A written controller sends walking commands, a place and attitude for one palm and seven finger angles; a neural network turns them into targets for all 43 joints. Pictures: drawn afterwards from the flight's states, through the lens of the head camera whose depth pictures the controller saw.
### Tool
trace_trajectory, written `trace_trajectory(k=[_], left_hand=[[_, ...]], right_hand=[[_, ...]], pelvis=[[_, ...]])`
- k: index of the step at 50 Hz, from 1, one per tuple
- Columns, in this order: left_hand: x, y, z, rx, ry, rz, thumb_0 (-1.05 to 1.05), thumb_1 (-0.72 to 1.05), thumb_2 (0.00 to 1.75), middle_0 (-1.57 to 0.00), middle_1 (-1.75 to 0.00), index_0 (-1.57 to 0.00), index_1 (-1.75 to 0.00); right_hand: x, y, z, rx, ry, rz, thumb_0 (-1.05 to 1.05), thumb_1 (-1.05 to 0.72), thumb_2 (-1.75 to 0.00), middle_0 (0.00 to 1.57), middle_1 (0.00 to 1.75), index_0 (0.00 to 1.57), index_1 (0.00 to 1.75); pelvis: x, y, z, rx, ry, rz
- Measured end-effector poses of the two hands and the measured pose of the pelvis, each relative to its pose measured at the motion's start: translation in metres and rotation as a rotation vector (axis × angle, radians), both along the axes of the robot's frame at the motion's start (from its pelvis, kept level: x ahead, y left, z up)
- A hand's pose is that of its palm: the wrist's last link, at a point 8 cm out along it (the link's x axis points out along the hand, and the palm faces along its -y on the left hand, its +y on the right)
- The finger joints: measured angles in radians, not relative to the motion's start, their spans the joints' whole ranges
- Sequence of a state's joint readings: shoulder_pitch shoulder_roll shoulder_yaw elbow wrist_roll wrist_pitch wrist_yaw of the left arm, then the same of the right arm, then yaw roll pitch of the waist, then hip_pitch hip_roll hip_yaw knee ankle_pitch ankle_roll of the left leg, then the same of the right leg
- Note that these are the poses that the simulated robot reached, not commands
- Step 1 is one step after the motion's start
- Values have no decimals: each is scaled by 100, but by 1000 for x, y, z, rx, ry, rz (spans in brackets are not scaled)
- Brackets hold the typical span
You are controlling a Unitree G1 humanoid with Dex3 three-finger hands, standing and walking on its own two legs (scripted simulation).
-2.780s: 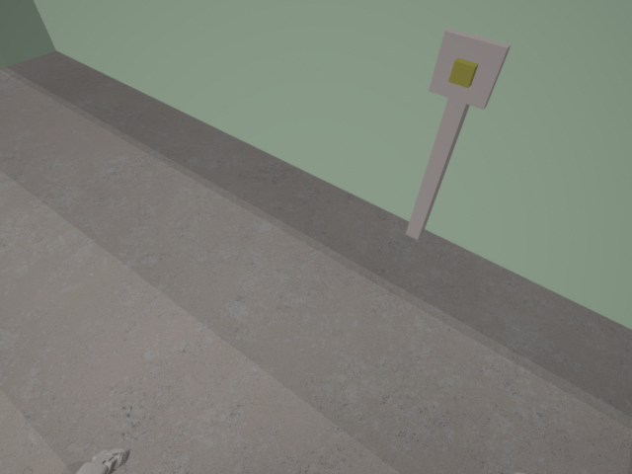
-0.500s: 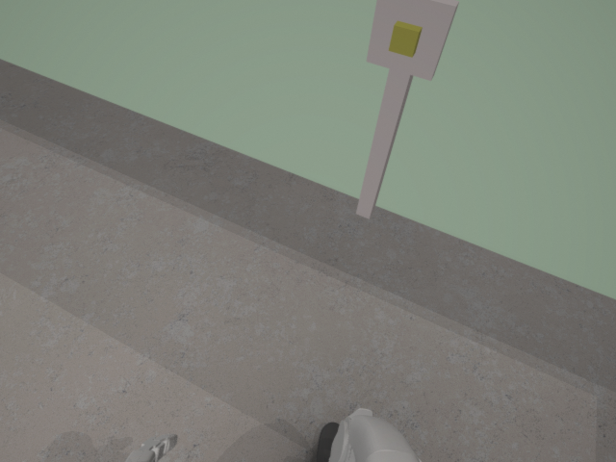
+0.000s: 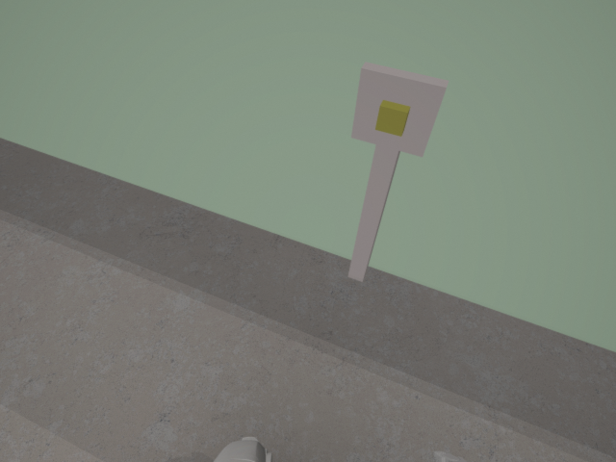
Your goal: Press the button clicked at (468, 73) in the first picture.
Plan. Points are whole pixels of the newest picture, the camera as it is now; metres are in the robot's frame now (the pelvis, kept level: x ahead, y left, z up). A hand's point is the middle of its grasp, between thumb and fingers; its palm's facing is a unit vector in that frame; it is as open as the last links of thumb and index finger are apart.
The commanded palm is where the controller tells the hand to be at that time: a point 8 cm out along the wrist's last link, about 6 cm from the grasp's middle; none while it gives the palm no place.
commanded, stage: turn to face it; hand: left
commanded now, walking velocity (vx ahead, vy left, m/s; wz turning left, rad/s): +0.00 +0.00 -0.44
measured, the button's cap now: (392, 117) +0.81 -0.10 -0.01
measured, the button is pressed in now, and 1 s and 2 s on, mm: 0 0 0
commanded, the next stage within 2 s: take the last steps up to it in 0.36 s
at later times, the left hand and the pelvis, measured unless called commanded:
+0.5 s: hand (210, 427) +0.18 +0.17 -0.16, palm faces -0.20 -0.94 -0.27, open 7.4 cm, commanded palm none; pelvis +0.04 +0.00 -0.01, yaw -13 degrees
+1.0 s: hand (224, 434) +0.18 +0.15 -0.17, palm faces -0.26 -0.96 -0.14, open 7.4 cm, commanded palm none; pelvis +0.13 -0.02 +0.01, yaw -17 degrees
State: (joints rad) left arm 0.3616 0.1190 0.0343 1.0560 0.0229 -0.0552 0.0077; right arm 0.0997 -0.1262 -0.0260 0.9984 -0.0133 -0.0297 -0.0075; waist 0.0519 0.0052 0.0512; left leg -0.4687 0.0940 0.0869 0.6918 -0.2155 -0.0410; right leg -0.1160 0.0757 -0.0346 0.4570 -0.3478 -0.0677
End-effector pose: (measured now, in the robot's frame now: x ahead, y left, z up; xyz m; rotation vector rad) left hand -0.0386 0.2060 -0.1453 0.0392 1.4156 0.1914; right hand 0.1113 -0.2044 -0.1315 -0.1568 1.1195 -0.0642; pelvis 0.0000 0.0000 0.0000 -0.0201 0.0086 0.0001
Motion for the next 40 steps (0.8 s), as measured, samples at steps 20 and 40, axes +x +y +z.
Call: trace_trajectory(k=[20,40], left_hand=[[196,46,18,97,-188,-285,1,91,90,-19,-30,-19,-30],[192,-3,12,49,-127,-335,0,92,90,-20,-30,-20,-30]], right_hand=[[-73,-27,0,-71,146,-302,0,-92,-90,20,30,20,30],[-86,-43,-1,-10,200,-384,1,-91,-90,19,30,20,30]], pelvis=[[44,16,3,11,-19,-188],[76,-19,6,11,-5,-256]])
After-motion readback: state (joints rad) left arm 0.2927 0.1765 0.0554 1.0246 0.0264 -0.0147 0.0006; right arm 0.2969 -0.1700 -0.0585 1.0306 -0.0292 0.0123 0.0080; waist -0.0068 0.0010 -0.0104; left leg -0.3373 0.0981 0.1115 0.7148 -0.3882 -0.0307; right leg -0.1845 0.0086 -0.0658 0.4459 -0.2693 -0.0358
